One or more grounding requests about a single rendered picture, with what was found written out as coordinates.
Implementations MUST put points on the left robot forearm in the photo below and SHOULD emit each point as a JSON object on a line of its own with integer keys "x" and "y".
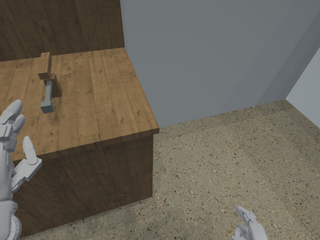
{"x": 10, "y": 225}

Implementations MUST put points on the left robot hand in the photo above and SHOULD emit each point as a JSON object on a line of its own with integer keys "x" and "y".
{"x": 11, "y": 124}

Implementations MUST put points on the right robot hand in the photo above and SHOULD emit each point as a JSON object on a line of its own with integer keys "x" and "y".
{"x": 255, "y": 230}

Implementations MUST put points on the tap lever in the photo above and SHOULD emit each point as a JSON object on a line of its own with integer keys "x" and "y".
{"x": 47, "y": 105}

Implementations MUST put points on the counter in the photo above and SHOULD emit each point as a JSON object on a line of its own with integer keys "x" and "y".
{"x": 97, "y": 146}

